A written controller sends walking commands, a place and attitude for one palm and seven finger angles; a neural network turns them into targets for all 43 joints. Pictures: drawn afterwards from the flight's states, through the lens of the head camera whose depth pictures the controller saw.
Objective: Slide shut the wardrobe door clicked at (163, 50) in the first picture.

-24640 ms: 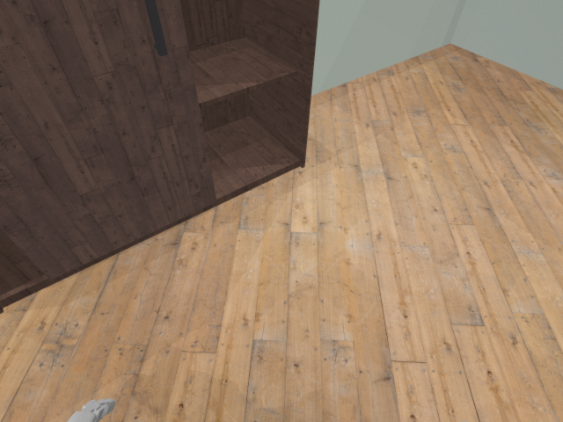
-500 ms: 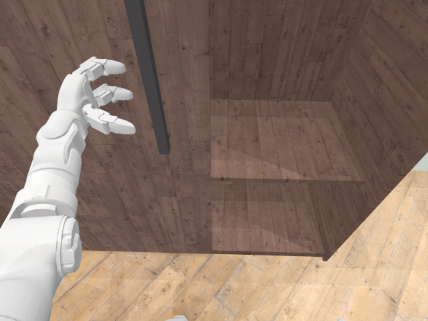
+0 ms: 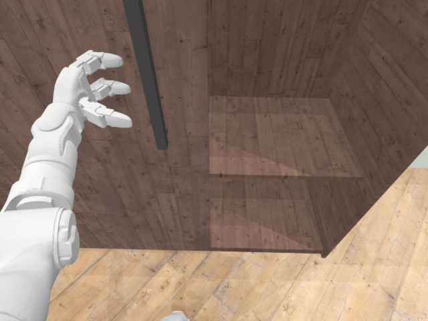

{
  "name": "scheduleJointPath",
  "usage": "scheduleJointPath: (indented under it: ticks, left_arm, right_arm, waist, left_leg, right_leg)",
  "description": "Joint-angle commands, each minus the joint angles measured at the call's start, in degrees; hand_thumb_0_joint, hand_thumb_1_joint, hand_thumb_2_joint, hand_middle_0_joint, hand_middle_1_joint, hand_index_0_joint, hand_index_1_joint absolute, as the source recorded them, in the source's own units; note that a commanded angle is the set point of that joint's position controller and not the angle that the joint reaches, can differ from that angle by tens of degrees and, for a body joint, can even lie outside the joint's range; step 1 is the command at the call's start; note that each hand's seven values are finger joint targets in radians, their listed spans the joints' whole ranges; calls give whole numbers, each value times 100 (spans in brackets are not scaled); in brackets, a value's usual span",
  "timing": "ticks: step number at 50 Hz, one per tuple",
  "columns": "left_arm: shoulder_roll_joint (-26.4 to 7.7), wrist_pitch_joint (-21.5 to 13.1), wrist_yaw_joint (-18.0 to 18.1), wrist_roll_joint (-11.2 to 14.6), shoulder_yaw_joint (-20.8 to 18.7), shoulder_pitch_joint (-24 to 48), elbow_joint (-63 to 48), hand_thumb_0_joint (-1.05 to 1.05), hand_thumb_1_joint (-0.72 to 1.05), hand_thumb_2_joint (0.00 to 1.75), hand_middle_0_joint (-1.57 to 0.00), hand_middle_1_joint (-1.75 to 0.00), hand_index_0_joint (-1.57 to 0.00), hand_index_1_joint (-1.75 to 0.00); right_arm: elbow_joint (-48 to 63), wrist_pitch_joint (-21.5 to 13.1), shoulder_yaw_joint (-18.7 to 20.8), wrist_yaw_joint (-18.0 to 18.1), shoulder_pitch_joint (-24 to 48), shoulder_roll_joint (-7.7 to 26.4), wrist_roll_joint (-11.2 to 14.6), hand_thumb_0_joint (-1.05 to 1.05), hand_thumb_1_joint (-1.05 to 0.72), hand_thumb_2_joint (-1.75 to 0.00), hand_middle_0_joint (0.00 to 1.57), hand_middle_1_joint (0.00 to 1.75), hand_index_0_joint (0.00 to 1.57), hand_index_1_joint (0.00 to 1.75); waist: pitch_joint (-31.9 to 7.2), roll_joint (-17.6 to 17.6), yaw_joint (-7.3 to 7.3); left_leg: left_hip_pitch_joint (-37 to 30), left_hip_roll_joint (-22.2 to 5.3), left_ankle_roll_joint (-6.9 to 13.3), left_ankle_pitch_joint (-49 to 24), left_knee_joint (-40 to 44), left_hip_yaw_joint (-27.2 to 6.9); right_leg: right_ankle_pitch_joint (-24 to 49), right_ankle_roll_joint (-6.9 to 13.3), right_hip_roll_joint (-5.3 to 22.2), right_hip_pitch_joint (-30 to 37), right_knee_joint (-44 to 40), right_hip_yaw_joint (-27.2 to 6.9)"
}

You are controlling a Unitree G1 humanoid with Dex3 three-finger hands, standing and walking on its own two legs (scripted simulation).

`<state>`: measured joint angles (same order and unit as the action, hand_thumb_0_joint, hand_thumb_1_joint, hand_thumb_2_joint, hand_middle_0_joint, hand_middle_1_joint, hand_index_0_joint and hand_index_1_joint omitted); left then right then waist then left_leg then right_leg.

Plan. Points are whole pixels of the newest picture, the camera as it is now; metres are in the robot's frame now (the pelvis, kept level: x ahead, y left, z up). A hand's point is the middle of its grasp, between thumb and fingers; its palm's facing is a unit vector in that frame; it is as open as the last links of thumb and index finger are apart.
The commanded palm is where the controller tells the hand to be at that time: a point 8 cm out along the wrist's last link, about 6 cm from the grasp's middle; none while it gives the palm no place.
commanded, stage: move the hooked fingers beside the handle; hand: left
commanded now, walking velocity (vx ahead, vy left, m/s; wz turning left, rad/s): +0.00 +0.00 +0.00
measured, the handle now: (152, 78) +0.50 +0.11 +0.21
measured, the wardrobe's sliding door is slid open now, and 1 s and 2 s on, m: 0.52 0.52 0.52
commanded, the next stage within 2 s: feel for the door with the fingertips in 0.44 s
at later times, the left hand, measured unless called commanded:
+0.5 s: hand (110, 93) +0.46 +0.18 +0.20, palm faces -0.06 -1.00 -0.03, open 13.3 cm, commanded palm +0.50 +0.24 +0.18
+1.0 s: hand (116, 95) +0.46 +0.17 +0.20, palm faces +0.00 -1.00 -0.02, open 13.7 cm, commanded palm +0.51 +0.22 +0.18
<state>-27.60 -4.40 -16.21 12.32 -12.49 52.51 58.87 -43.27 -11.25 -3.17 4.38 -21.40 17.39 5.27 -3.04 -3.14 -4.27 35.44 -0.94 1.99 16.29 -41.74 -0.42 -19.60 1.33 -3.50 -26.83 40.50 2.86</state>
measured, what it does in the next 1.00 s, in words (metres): stands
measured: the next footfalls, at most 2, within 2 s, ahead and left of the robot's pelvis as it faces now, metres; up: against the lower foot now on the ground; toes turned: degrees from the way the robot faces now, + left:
none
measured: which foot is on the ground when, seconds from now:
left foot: down 0.00-1.00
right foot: down 0.00-1.00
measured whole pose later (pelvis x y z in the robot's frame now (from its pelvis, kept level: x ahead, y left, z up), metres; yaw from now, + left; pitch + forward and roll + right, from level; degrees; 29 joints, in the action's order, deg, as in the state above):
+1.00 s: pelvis -0.02 +0.01 -0.01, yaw +4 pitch +6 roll -2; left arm -21.9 -3.8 -7.4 10.9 -8.4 59.6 59.1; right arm -44.5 -13.1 -2.5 3.0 -22.7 16.6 3.9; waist -1.5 -2.5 -5.4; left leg 39.9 0.0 2.5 17.3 -43.1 1.2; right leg -20.9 0.5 -2.7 -30.9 43.8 2.1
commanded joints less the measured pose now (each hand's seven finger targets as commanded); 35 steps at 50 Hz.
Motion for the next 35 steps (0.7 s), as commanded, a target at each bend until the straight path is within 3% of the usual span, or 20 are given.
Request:
scheduleJointPath:
  ticks: [1,3,5,8,12,15,20,23,26,28,32,33,35]
  left_arm:
    - [-1105,88,220,-63,-82,2487,-517,0,-50,30,-30,-120,-30,-120]
    - [-1127,98,255,-66,-101,2393,-487,0,-50,30,-30,-120,-30,-120]
    - [-989,82,266,-85,-25,2656,-590,0,-50,30,-30,-120,-30,-120]
    - [-1105,100,323,-104,-129,2584,-475,0,-50,30,-30,-120,-30,-120]
    - [-864,108,390,-140,23,2831,-613,0,-50,30,-30,-120,-30,-120]
    - [-802,122,445,-134,16,2784,-559,0,-50,30,-30,-120,-30,-120]
    - [-664,129,511,-175,92,2797,-499,0,-50,30,-30,-120,-30,-120]
    - [-754,106,548,-211,66,2767,-459,0,-50,30,-30,-120,-30,-120]
    - [-500,79,550,-206,204,2953,-594,0,-50,30,-30,-120,-30,-120]
    - [-479,69,574,-199,200,2873,-531,0,-50,30,-30,-120,-30,-120]
    - [-246,68,589,-175,325,3016,-589,0,-50,30,-30,-120,-30,-120]
    - [-205,50,615,-184,346,2949,-586,0,-50,30,-30,-120,-30,-120]
    - [-178,65,623,-173,351,3021,-602,0,-50,30,-30,-120,-30,-120]
  right_arm:
    - [545,-256,278,58,-79,831,20,0,-90,-90,20,30,20,30]
    - [558,-235,285,51,-108,835,27,0,-90,-90,20,30,20,30]
    - [541,-250,294,19,-107,815,9,0,-90,-90,20,30,20,30]
    - [550,-217,298,8,-152,821,9,0,-90,-90,20,30,20,30]
    - [571,-217,290,-20,-89,788,-13,0,-90,-90,20,30,20,30]
    - [558,-186,289,-23,-130,787,-20,0,-90,-90,20,30,20,30]
    - [536,-152,289,-5,-142,795,-35,0,-90,-90,20,30,20,30]
    - [540,-118,290,10,-179,823,-37,0,-90,-90,20,30,20,30]
    - [536,-163,282,19,-165,800,-51,0,-90,-90,20,30,20,30]
    - [542,-154,293,28,-227,815,-55,0,-90,-90,20,30,20,30]
    - [514,-228,285,33,-214,807,-64,0,-90,-90,20,30,20,30]
    - [516,-229,296,36,-271,814,-65,0,-90,-90,20,30,20,30]
    - [470,-252,304,35,-257,818,-71,0,-90,-90,20,30,20,30]
  waist:
    - [-739,376,-326]
    - [-747,472,-309]
    - [-756,218,-348]
    - [-760,448,-337]
    - [-692,211,-365]
    - [-694,411,-389]
    - [-754,302,-393]
    - [-799,342,-374]
    - [-832,95,-412]
    - [-939,335,-411]
    - [-929,162,-437]
    - [-1005,315,-440]
    - [-998,287,-466]
  left_leg:
    - [-803,-99,98,1278,582,-76]
    - [-760,-107,99,1258,570,-79]
    - [-891,-97,114,1200,569,-95]
    - [-866,-119,128,1231,601,-162]
    - [-976,-88,101,1467,667,-212]
    - [-986,-97,123,1435,699,-237]
    - [-1153,-125,102,1610,820,-306]
    - [-1175,-142,97,1647,845,-323]
    - [-1368,-158,78,1785,934,-374]
    - [-1372,-184,88,1714,928,-383]
    - [-1422,-182,54,1909,958,-408]
    - [-1446,-198,70,1821,957,-420]
    - [-1414,-193,68,1813,904,-364]
  right_leg:
    - [-1935,-242,220,-603,-1351,-696]
    - [-1956,-231,246,-573,-1373,-709]
    - [-1755,-215,197,-679,-1270,-638]
    - [-1674,-211,218,-640,-1290,-622]
    - [-1779,-192,212,-832,-1252,-567]
    - [-1625,-198,184,-839,-1220,-519]
    - [-1498,-191,164,-954,-1122,-412]
    - [-1461,-182,163,-967,-1069,-355]
    - [-1348,-183,122,-1116,-962,-277]
    - [-1257,-187,122,-1058,-942,-248]
    - [-1371,-191,97,-1188,-866,-245]
    - [-1258,-187,104,-1134,-880,-234]
    - [-1347,-207,82,-1180,-876,-261]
